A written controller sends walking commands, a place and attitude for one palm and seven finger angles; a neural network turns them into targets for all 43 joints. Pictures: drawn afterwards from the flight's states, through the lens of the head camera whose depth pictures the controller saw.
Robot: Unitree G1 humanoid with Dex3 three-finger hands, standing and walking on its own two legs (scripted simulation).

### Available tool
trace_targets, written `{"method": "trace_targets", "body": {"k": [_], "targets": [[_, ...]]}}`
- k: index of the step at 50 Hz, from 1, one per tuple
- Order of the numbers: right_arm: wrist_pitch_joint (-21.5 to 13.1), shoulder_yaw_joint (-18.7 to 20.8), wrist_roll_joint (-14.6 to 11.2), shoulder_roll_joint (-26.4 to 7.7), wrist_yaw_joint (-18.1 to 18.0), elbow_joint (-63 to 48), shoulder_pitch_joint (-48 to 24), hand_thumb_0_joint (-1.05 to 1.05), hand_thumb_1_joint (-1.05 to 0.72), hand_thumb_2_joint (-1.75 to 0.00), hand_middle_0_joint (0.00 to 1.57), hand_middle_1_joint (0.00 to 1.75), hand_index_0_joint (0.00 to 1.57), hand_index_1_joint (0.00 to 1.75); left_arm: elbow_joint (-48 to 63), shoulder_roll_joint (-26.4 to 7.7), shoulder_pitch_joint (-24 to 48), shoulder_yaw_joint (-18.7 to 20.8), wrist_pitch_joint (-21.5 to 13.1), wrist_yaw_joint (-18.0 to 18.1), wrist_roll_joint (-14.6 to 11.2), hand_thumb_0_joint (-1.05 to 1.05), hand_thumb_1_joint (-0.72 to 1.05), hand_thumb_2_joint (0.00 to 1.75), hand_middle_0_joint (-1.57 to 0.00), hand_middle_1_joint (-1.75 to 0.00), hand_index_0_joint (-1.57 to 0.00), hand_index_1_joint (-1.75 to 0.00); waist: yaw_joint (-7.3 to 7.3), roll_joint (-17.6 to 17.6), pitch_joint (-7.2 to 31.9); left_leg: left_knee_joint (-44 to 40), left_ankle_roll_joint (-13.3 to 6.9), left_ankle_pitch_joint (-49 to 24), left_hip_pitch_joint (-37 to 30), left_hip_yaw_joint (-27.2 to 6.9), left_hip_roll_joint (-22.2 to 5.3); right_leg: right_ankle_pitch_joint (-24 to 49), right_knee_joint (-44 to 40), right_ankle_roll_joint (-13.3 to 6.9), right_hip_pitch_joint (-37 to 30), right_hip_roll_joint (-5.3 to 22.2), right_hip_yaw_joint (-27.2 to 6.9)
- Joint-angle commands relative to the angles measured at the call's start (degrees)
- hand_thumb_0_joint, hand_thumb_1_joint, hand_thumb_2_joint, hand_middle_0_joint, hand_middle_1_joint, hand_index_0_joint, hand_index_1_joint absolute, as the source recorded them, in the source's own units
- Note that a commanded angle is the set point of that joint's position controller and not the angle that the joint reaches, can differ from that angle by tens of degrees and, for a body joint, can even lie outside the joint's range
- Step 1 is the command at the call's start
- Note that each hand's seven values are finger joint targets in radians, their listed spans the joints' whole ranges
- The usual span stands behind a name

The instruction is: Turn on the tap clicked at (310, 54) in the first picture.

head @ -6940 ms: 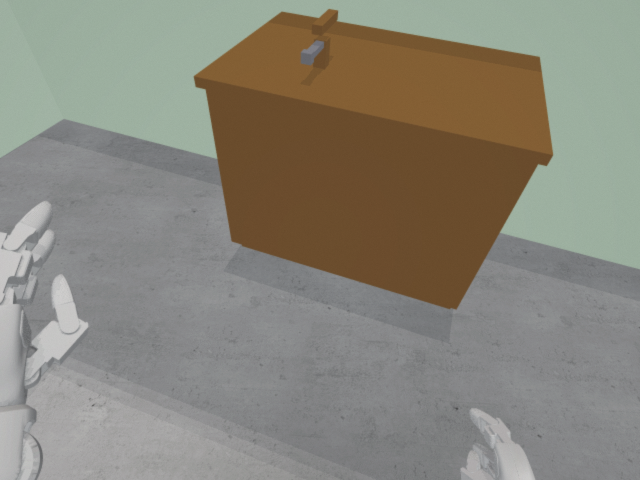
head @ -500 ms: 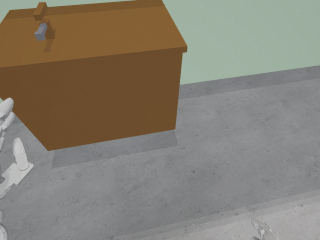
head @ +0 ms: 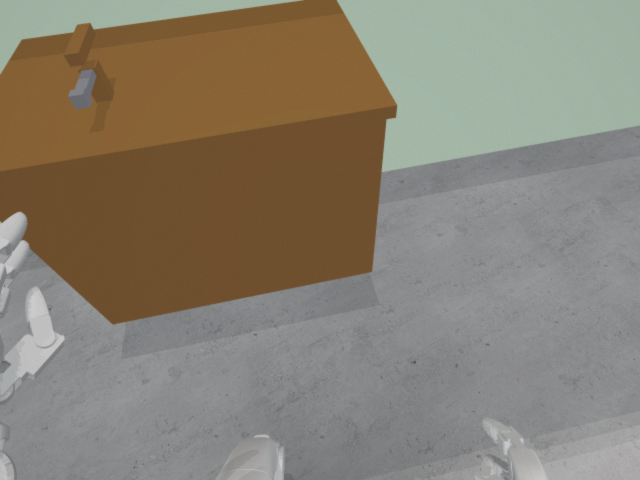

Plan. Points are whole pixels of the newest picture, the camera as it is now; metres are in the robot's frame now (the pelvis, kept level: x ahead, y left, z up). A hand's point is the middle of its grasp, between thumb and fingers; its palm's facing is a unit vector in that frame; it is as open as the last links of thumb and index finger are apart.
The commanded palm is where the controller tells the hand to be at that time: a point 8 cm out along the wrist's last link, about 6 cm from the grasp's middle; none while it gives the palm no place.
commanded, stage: take the last steps up to it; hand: left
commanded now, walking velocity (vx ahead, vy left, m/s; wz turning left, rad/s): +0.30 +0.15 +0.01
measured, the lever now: (80, 98) +0.74 +0.52 +0.07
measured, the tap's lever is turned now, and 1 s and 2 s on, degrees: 0 0 0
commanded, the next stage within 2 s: come to a stop and stand still in 1.28 s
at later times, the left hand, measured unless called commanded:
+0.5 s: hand (36, 217) +0.34 +0.32 +0.18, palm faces +0.34 -0.82 -0.46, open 7.4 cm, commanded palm +0.29 +0.37 +0.17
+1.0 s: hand (27, 157) +0.43 +0.38 +0.18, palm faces +0.38 -0.82 -0.43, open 7.4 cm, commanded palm +0.38 +0.42 +0.17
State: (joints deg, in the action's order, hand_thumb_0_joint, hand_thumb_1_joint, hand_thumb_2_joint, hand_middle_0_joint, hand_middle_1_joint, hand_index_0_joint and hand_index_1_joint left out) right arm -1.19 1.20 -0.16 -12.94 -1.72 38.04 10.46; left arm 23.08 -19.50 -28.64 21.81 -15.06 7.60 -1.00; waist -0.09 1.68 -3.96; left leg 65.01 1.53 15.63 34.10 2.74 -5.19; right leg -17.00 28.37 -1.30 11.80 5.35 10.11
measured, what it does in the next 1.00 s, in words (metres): walks ahead: left foot, then right foot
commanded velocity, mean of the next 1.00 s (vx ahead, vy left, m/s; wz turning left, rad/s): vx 0.26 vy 0.13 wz -0.03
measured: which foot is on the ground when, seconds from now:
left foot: up 0.00-0.18, down 0.20-0.60, up 0.62-0.92, down 0.94-1.00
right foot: down 0.00-0.20, up 0.22-0.56, down 0.58-0.94, up 0.96-1.00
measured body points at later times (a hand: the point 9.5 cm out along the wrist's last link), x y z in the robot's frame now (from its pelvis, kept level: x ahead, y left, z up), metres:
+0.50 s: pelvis +0.12 +0.09 -0.01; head +0.15 +0.09 +0.44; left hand +0.31 +0.36 +0.20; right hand +0.27 -0.11 -0.11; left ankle +0.13 +0.18 -0.74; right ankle +0.15 -0.01 -0.71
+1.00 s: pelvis +0.20 +0.15 -0.02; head +0.23 +0.16 +0.43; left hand +0.41 +0.42 +0.20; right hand +0.36 -0.12 -0.09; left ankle +0.26 +0.28 -0.74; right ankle +0.17 +0.02 -0.72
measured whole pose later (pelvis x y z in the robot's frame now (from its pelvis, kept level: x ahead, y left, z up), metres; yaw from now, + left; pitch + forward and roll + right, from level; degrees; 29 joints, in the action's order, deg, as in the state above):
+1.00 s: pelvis +0.20 +0.15 -0.02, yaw -4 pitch -2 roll +1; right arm -3.3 3.6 -0.5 -12.8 -4.4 33.5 11.0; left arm 32.6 -24.4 -26.5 23.8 -15.8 9.8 -0.9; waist -0.5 -3.3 -4.9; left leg 34.0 0.5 13.0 18.1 7.8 -4.6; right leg -28.8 49.1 0.9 18.0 6.0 3.8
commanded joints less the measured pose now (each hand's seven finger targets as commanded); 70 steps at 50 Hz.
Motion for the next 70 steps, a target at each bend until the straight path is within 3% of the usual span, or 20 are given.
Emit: {"method": "trace_targets", "body": {"k": [1,5,8,10,14,18,27,28,30,31,34,37,44,46,47,50,53,60,64,70], "targets": [[-3.88,1.96,0.08,-3.72,-0.06,-10.25,-4.66,0.0,-0.9,-0.9,0.2,0.3,0.2,0.3,16.83,-11.83,4.63,5.37,-3.82,1.66,-0.02,0.0,0.9,0.9,-0.2,-0.3,-0.2,-0.3,-0.9,-10.92,6.86,-18.7,-0.79,-2.03,-2.7,4.8,-0.5,24.03,-9.05,-5.6,-7.2,12.56,-8.82],[-5.42,2.72,0.22,-3.2,-0.68,-12.06,-4.09,0.0,-0.9,-0.9,0.2,0.3,0.2,0.3,23.91,-13.87,5.12,7.66,-3.21,3.01,0.17,0.0,0.9,0.9,-0.2,-0.3,-0.2,-0.3,-1.66,-12.67,9.42,-29.83,-1.47,-2.02,-12.15,8.58,2.22,26.36,-5.8,-5.35,-8.45,13.2,-9.1],[-5.51,4.02,-0.13,-4.33,-1.71,-12.07,-1.37,0.0,-0.9,-0.9,0.2,0.3,0.2,0.3,23.68,-13.4,3.75,8.83,-3.51,3.43,0.06,0.0,0.9,0.9,-0.2,-0.3,-0.2,-0.3,0.87,-2.23,14.43,-40.5,-1.84,-8.84,-26.81,9.96,4.32,25.78,10.81,-1.54,-6.37,8.27,-3.73],[-5.25,5.03,-0.49,-6.49,-1.47,-12.54,-1.56,0.0,-0.9,-0.9,0.2,0.3,0.2,0.3,25.4,-12.15,4.25,8.21,-4.4,3.24,-0.15,0.0,0.9,0.9,-0.2,-0.3,-0.2,-0.3,0.84,21.01,16.87,-42.46,-10.37,-25.94,-42.48,-15.3,-14.23,-17.03,35.92,2.45,16.98,-1.36,-1.82],[-5.38,4.15,-1.13,-5.03,-0.82,-10.45,-2.13,0.0,-0.9,-0.9,0.2,0.3,0.2,0.3,18.04,-13.2,2.71,9.46,-3.31,2.29,-0.89,0.0,0.9,0.9,-0.2,-0.3,-0.2,-0.3,1.16,10.31,10.61,-45.39,-15.92,-14.33,-31.6,-15.69,-15.6,-14.19,45.94,2.34,27.0,1.83,-7.97],[-6.92,2.85,-1.14,-4.11,-0.05,-10.23,-2.87,0.0,-0.9,-0.9,0.2,0.3,0.2,0.3,24.64,-11.38,2.48,6.99,-3.68,1.26,-0.93,0.0,0.9,0.9,-0.2,-0.3,-0.2,-0.3,0.17,11.37,8.9,-47.98,-12.54,-10.91,-23.58,-4.89,-10.54,-5.58,32.61,2.78,20.43,1.6,-4.21],[-7.0,1.5,-0.44,-4.36,-2.06,-9.52,-3.1,0.0,-0.9,-0.9,0.2,0.3,0.2,0.3,14.96,-11.31,3.89,7.19,-0.45,2.0,-0.59,0.0,0.9,0.9,-0.2,-0.3,-0.2,-0.3,-0.38,4.09,10.29,-40.01,-7.85,-4.48,-19.83,-1.19,-9.18,-0.62,1.45,2.04,0.0,-2.47,0.16],[-6.52,1.35,-0.52,-4.11,-2.15,-9.5,-3.43,0.0,-0.9,-0.9,0.2,0.3,0.2,0.3,14.36,-11.32,5.07,6.73,-0.29,1.94,-0.28,0.0,0.9,0.9,-0.2,-0.3,-0.2,-0.3,-0.47,0.64,10.88,-33.42,-6.87,-2.54,-16.52,0.52,-7.21,1.55,-2.96,0.48,-4.33,0.1,-3.92],[-5.92,1.33,-0.28,-3.28,-1.56,-10.48,-4.17,0.0,-0.9,-0.9,0.2,0.3,0.2,0.3,11.24,-12.97,6.95,7.34,-0.32,1.97,-0.01,0.0,0.9,0.9,-0.2,-0.3,-0.2,-0.3,-0.75,-19.81,9.57,-6.67,-2.15,14.48,3.42,4.56,4.12,7.44,-11.96,-9.88,-13.79,20.1,-39.24],[-6.19,2.26,-0.22,-5.0,-0.88,-9.69,-3.49,0.0,-0.9,-0.9,0.2,0.3,0.2,0.3,11.66,-11.0,10.59,5.38,-0.54,1.55,-0.71,0.0,0.9,0.9,-0.2,-0.3,-0.2,-0.3,-0.38,-18.07,8.14,1.46,-1.0,13.33,5.38,-2.22,2.43,2.73,-14.32,-11.58,-11.58,23.12,-40.55],[-4.57,1.21,-0.09,-4.03,-0.51,-8.4,-3.8,0.0,-0.9,-0.9,0.2,0.3,0.2,0.3,12.87,-10.6,9.25,4.43,-1.88,1.45,0.27,0.0,0.9,0.9,-0.2,-0.3,-0.2,-0.3,0.02,-5.68,5.29,2.28,-0.22,7.64,5.66,-4.64,-1.32,8.69,-11.71,-10.19,-7.2,18.94,-26.12],[-3.81,0.82,0.08,-3.74,-0.69,-9.23,-4.7,0.0,-0.9,-0.9,0.2,0.3,0.2,0.3,16.5,-11.23,7.03,4.5,-3.09,1.78,0.58,0.0,0.9,0.9,-0.2,-0.3,-0.2,-0.3,0.16,-7.91,6.33,-10.45,-0.49,3.63,-2.07,-0.6,-1.19,18.51,-9.86,-6.83,-3.17,14.11,-12.7],[-4.54,1.97,0.26,-2.99,-2.01,-12.2,-2.44,0.0,-0.9,-0.9,0.2,0.3,0.2,0.3,23.29,-12.96,2.36,8.49,-2.46,3.53,-0.52,0.0,0.9,0.9,-0.2,-0.3,-0.2,-0.3,-0.33,-6.07,11.07,-37.24,-0.72,-4.7,-21.01,8.47,4.03,10.57,-2.31,-3.92,-3.79,8.38,-9.01],[-4.65,3.12,-0.41,-4.94,-2.76,-12.38,-1.02,0.0,-0.9,-0.9,0.2,0.3,0.2,0.3,22.91,-12.11,4.43,7.98,-2.95,3.43,-0.79,0.0,0.9,0.9,-0.2,-0.3,-0.2,-0.3,0.82,5.18,11.9,-42.09,-2.78,-6.31,-29.16,1.92,-0.84,4.88,10.7,-0.74,2.86,3.61,-5.86],[-4.6,3.64,-0.6,-6.29,-2.7,-12.65,-1.33,0.0,-0.9,-0.9,0.2,0.3,0.2,0.3,22.4,-11.19,4.89,7.51,-3.31,3.34,-0.78,0.0,0.9,0.9,-0.2,-0.3,-0.2,-0.3,0.87,17.02,11.45,-44.05,-7.6,-12.29,-35.12,-11.72,-11.04,-11.13,22.31,1.81,14.9,-2.11,-2.18],[-5.02,2.96,-0.33,-5.46,-2.36,-11.42,-2.42,0.0,-0.9,-0.9,0.2,0.3,0.2,0.3,13.84,-11.81,4.87,7.23,-2.8,2.34,-0.33,0.0,0.9,0.9,-0.2,-0.3,-0.2,-0.3,0.94,12.41,7.06,-48.36,-14.38,-8.01,-26.68,-18.89,-17.46,-16.59,37.13,1.86,21.97,-0.34,-7.18],[-5.85,2.83,-1.02,-5.22,-1.58,-10.81,-2.15,0.0,-0.9,-0.9,0.2,0.3,0.2,0.3,20.46,-9.34,7.77,4.01,-3.03,1.71,-0.13,0.0,0.9,0.9,-0.2,-0.3,-0.2,-0.3,0.4,13.09,7.97,-45.32,-11.78,-13.34,-26.5,-6.52,-11.66,-9.38,28.09,2.38,18.46,-0.3,-5.01],[-5.94,0.7,-0.45,-4.3,-1.69,-10.98,-3.18,0.0,-0.9,-0.9,0.2,0.3,0.2,0.3,20.31,-12.0,3.25,6.42,-0.51,2.64,-0.08,0.0,0.9,0.9,-0.2,-0.3,-0.2,-0.3,-0.21,7.28,10.48,-39.39,-7.09,-7.03,-19.91,-2.3,-9.5,-0.41,-0.03,2.03,-0.84,-3.86,-1.11],[-4.48,1.22,-0.4,-3.7,-1.26,-11.06,-3.72,0.0,-0.9,-0.9,0.2,0.3,0.2,0.3,13.74,-13.4,5.13,8.77,0.71,2.46,-1.37,0.0,0.9,0.9,-0.2,-0.3,-0.2,-0.3,-0.23,-18.34,7.77,-5.72,-0.48,14.04,0.44,0.47,3.21,7.35,-13.72,-9.2,-8.47,18.11,-35.02],[-2.67,-0.38,-0.07,-2.58,-1.25,-10.24,-4.91,0.0,-0.9,-0.9,0.2,0.3,0.2,0.3,11.89,-10.66,1.34,6.57,-1.59,2.2,-0.41,0.0,0.9,0.9,-0.2,-0.3,-0.2,-0.3,-0.08,-8.78,9.07,-14.44,0.23,5.58,-4.0,0.88,1.02,32.79,-6.87,-6.82,-8.68,11.48,-13.19]]}}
